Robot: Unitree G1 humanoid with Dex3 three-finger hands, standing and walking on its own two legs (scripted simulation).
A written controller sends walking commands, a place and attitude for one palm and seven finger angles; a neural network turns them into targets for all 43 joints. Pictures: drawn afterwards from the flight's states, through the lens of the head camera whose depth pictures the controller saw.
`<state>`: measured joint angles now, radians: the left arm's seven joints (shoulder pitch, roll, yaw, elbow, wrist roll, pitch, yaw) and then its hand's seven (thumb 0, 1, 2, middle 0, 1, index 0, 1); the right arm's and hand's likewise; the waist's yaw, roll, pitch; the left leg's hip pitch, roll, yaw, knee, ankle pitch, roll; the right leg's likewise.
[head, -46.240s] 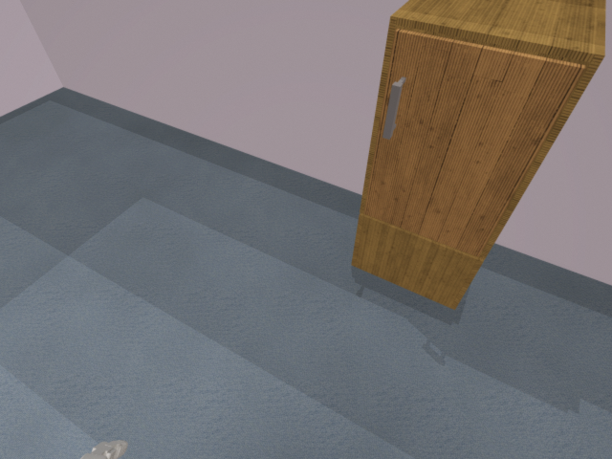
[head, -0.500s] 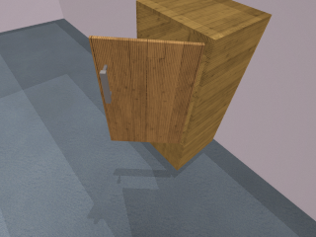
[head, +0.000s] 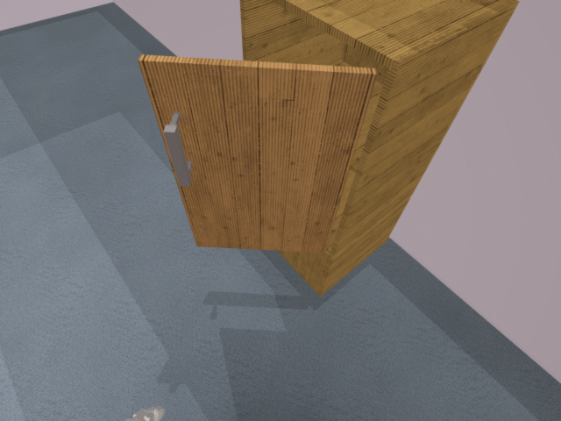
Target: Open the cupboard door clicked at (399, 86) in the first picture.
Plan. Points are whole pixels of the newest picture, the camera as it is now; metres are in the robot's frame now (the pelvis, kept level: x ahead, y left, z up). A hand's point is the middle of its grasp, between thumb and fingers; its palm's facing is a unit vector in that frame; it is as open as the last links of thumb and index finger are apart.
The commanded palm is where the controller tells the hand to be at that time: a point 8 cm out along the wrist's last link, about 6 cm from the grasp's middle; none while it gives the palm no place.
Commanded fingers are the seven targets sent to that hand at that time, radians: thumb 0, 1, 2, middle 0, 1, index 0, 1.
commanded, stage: come to a stop and stand still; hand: left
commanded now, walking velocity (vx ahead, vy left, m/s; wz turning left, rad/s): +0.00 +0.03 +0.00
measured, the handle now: (180, 150) +0.58 +0.22 -0.01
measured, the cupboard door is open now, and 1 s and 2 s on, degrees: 48 48 48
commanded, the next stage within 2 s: look again from close up in 0.80 s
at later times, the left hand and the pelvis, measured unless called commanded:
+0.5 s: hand out of the picture -0.02 +0.19 -0.17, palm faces -0.01 -0.98 -0.22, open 7.4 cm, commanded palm none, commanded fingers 0.00 0.90 0.90 -0.20 -0.30 -0.20 -0.30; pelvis -0.03 +0.01 +0.01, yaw -2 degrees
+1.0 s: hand out of the picture -0.03 +0.16 -0.17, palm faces -0.04 -0.98 -0.18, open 7.4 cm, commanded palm none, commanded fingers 0.00 0.90 0.90 -0.20 -0.30 -0.20 -0.30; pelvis -0.03 +0.00 +0.00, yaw -1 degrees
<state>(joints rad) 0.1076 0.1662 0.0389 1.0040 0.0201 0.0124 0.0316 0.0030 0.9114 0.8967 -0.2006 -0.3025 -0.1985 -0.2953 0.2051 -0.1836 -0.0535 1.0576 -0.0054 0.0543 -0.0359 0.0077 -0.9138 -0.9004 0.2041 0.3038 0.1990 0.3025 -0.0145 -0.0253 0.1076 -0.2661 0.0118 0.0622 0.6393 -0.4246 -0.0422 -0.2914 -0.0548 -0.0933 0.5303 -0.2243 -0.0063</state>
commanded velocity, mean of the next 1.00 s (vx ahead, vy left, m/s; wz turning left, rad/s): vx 0.00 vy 0.00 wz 0.00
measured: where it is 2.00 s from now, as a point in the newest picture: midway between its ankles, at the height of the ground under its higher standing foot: outside the picture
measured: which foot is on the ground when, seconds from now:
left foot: down 0.00-1.00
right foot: down 0.00-0.04, up 0.06-0.32, down 0.34-1.00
